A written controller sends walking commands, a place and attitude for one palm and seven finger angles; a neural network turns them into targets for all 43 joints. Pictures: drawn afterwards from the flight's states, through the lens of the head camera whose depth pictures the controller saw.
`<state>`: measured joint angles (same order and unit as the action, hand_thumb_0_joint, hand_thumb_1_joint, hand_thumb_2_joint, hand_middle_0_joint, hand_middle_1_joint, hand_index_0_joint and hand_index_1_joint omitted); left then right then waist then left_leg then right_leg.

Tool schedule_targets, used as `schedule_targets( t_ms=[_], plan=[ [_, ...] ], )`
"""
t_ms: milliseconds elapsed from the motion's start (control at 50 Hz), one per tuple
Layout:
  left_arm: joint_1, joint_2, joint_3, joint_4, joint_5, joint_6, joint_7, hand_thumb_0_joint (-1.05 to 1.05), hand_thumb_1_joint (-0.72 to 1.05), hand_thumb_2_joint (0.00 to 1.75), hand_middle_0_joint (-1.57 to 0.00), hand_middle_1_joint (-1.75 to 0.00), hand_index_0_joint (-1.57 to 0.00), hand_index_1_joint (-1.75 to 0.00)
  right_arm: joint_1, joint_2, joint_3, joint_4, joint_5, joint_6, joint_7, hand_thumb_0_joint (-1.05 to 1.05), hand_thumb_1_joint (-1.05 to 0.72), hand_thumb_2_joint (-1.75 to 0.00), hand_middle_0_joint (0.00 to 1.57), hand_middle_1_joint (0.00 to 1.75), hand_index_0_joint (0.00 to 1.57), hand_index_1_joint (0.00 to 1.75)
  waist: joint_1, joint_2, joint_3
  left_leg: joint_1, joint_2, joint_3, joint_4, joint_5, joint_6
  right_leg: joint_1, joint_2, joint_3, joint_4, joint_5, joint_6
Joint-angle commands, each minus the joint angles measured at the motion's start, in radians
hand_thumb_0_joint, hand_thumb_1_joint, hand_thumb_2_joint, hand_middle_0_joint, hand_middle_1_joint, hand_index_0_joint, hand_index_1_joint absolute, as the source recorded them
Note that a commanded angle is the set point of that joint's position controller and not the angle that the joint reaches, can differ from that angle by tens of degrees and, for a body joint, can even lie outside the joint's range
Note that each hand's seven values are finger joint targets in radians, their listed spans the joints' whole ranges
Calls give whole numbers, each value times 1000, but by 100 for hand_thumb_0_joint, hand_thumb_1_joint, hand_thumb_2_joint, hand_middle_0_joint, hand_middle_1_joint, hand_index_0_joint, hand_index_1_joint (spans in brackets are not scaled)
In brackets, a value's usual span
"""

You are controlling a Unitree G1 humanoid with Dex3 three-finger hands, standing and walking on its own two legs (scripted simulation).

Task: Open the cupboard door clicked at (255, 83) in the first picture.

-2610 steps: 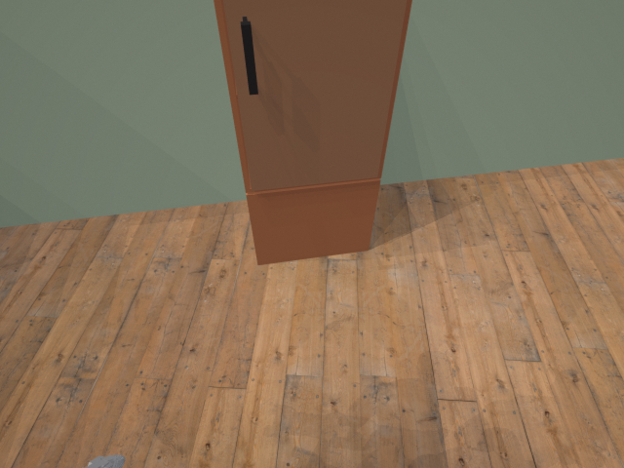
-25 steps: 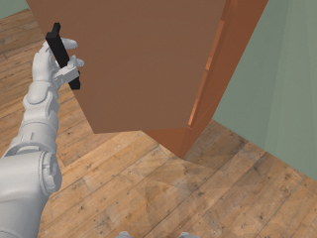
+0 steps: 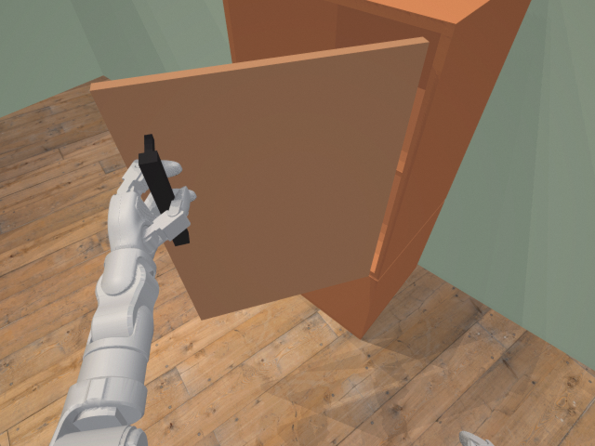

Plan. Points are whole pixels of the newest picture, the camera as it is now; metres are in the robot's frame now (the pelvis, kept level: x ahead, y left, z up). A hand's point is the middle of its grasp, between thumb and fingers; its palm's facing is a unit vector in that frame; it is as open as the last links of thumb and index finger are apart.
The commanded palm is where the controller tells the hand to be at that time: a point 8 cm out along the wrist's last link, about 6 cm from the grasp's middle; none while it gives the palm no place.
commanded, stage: pull the door open along its arc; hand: left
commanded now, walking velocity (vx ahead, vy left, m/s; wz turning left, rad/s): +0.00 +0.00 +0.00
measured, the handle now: (166, 193) +0.43 +0.20 +0.12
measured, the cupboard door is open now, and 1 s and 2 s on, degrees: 57 81 81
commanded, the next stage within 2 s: open thumb and fingers to let go in 0.56 s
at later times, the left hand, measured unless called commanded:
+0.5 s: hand (235, 286) +0.28 +0.08 +0.12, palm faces +0.42 -0.91 +0.03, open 5.7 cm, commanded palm +0.21 +0.11 +0.12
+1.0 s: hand (245, 292) +0.27 +0.07 +0.13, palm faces +0.42 -0.91 +0.01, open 8.8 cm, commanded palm +0.21 +0.10 +0.12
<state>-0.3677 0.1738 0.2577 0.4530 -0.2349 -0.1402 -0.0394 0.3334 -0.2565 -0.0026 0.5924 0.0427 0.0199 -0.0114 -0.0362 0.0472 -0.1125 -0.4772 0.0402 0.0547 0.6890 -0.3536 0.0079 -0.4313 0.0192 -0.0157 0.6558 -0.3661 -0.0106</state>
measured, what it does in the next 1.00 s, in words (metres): stands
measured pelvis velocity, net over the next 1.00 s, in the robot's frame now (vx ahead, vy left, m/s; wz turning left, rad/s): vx -0.02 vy -0.03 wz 0.08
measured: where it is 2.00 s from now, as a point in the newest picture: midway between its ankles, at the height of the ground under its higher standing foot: outside the picture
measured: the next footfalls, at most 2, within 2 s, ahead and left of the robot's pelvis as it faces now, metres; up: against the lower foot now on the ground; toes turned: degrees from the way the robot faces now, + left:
none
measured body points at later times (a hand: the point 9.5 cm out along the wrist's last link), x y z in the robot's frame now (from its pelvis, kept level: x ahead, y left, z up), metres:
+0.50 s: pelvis -0.01 -0.02 +0.01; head -0.03 -0.05 +0.46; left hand +0.25 +0.13 +0.12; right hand +0.19 -0.22 -0.08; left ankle -0.01 +0.11 -0.72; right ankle -0.03 -0.11 -0.72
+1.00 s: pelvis -0.02 -0.03 +0.01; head -0.05 -0.05 +0.46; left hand +0.24 +0.11 +0.13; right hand +0.18 -0.22 -0.09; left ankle -0.01 +0.11 -0.72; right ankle -0.03 -0.11 -0.72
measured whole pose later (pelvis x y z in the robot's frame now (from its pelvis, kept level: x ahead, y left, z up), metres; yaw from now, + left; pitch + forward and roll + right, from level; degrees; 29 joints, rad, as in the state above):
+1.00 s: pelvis -0.02 -0.03 +0.01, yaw +4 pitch -3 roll +0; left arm 0.02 -0.10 -0.22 -0.03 0.03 0.08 0.55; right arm 0.14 -0.18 0.02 0.62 -0.04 0.10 -0.02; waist 0.02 0.06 -0.02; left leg -0.27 0.02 -0.02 0.60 -0.28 -0.02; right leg -0.21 0.01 -0.09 0.60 -0.34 -0.04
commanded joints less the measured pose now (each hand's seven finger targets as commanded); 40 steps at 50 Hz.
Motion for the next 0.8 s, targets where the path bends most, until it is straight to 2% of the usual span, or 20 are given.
schedule_targets(
  t_ms=[0,60,80,100,140,180,220,300,380,440,500,540,560,580,600,640,660,700,740,780],
  plan=[
    [-80,102,54,-369,71,10,285,0,90,90,-40,-135,-40,-135,-115,-83,-34,-142,-24,-53,12,0,-90,-90,20,30,20,30,85,-45,-234,153,-39,-20,-72,399,9,176,4,-40,-44,474,-2],
    [-59,19,-43,-487,170,79,422,0,90,90,-40,-135,-40,-135,-166,-65,-29,-152,-45,-24,13,0,-90,-90,20,30,20,30,81,-36,-241,190,-34,-24,-80,406,6,189,-7,-38,-50,456,-8],
    [-45,2,-54,-493,188,107,468,0,90,90,-40,-135,-40,-135,-180,-64,-28,-153,-51,-14,8,0,-90,-90,20,30,20,30,74,-92,-225,189,-33,-32,-83,381,8,197,-8,-40,-68,432,-6],
    [-46,-34,-86,-522,199,132,507,0,90,90,-40,-135,-40,-135,-205,-58,-24,-157,-53,-3,4,0,-90,-90,20,30,20,30,70,-94,-205,191,-32,-31,-92,360,6,200,-14,-35,-82,418,-5],
    [-25,-100,-155,-568,217,161,539,0,90,90,-40,-135,-40,-135,-225,-50,-20,-156,-60,12,-6,0,-90,-90,20,30,20,30,59,-109,-197,214,-32,-31,-99,344,3,210,-16,-34,-98,407,-6],
    [7,-124,-197,-609,235,168,549,0,90,90,-40,-135,-40,-135,-237,-45,-18,-154,-69,27,-16,0,-90,-90,20,30,20,30,53,-125,-181,237,-32,-34,-101,344,6,223,-19,-30,-114,421,-7],
    [29,-170,-254,-659,240,168,546,0,90,90,-40,-135,-40,-135,-259,-33,-13,-158,-72,36,-21,0,-90,-90,20,30,20,30,49,-103,-166,254,-36,-31,-108,335,6,224,-26,-26,-125,422,-7],
    [115,-217,-330,-734,254,164,541,0,90,90,-40,-135,-40,-135,-289,-17,-7,-163,-76,50,-21,0,-90,-90,20,30,20,30,52,-78,-132,279,-36,-37,-114,332,4,236,-34,-20,-142,431,-11],
    [224,-257,-391,-777,266,168,546,0,90,90,-40,-135,-40,-135,-310,-7,-3,-169,-78,54,-14,0,-90,-90,20,30,20,30,59,-115,-99,280,-38,-46,-112,325,5,251,-40,-16,-157,448,-8],
    [288,-297,-446,-821,279,170,559,0,90,90,-40,-135,-40,-135,-326,0,-3,-177,-81,51,-7,0,-90,-90,20,30,20,30,61,-113,-90,280,-43,-49,-107,312,7,251,-49,-9,-160,451,-4],
    [345,-334,-507,-847,304,174,575,0,90,90,-40,-135,-40,-135,-339,0,-8,-179,-81,46,5,0,-90,-90,20,30,20,30,58,-123,-66,281,-42,-53,-94,294,8,224,-49,-11,-166,391,-10],
    [371,-369,-544,-874,297,176,583,0,90,90,-40,-135,-40,-135,-350,3,-8,-180,-77,39,15,0,-90,-90,20,30,20,30,61,-105,-62,283,-43,-54,-86,277,8,212,-49,-12,-172,347,-13],
    [389,-378,-557,-890,295,178,585,0,90,90,-40,-135,-40,-135,-352,3,-8,-181,-78,33,18,0,-90,-90,20,30,20,30,62,-106,-68,286,-45,-54,-80,277,9,212,-51,-10,-172,351,-11],
    [362,-356,-544,-869,299,178,590,0,90,90,-40,-135,-40,-135,-350,2,-7,-171,-78,33,17,0,-90,-90,20,30,20,30,55,-129,-53,282,-43,-59,-81,265,8,200,-48,-13,-179,321,-13],
    [311,-340,-525,-863,292,178,596,0,90,90,-40,-135,-40,-135,-362,-1,-5,-168,-77,33,13,0,-90,-90,20,30,20,30,56,-121,-38,276,-48,-58,-83,242,9,186,-51,-5,-190,286,-11],
    [167,-291,-472,-814,286,173,617,0,90,90,-40,-135,-40,-135,-374,-2,3,-148,-81,30,-4,0,-90,-90,20,30,20,30,42,-148,-12,263,-60,-61,-78,192,13,156,-61,17,-226,196,-2],
    [149,-294,-467,-794,286,169,621,0,83,87,-40,-134,-40,-134,-378,2,2,-142,-83,28,-10,0,-90,-90,20,30,20,30,48,-156,-9,261,-62,-62,-77,178,13,155,-66,32,-242,158,-1],
    [172,-293,-458,-773,287,164,620,0,69,81,-38,-133,-38,-133,-378,5,-1,-139,-85,25,-16,0,-90,-90,20,30,20,30,64,-160,-42,273,-65,-60,-83,192,13,181,-71,38,-244,179,-1],
    [161,-319,-476,-753,289,160,613,0,55,75,-38,-131,-38,-131,-370,7,1,-137,-84,23,-16,0,-90,-90,20,30,20,30,63,-152,-53,280,-63,-61,-92,208,14,188,-66,26,-230,209,-3],
    [157,-307,-464,-714,288,158,600,0,41,69,-36,-130,-36,-130,-362,5,1,-131,-82,27,-16,0,-90,-90,20,30,20,30,65,-156,-44,279,-62,-61,-103,209,12,194,-66,22,-234,211,-5]
  ],
)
